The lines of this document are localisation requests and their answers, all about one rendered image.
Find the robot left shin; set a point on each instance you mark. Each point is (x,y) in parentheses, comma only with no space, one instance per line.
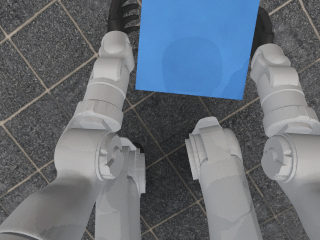
(126,142)

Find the left robot upper arm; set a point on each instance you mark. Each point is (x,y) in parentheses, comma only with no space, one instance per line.
(85,159)

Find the right robot upper arm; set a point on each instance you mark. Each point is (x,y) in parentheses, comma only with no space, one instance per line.
(293,161)

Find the carton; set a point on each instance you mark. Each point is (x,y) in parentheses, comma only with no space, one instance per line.
(196,47)

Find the left robot forearm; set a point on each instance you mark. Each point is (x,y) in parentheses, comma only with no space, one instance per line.
(106,90)

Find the left robot hand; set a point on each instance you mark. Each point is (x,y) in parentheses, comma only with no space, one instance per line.
(116,21)

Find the right robot forearm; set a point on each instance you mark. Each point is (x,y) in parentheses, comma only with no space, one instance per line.
(280,93)

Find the left robot thigh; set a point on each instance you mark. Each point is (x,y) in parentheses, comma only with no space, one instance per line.
(117,207)

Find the right robot hand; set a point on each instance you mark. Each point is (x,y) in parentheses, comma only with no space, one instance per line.
(263,33)

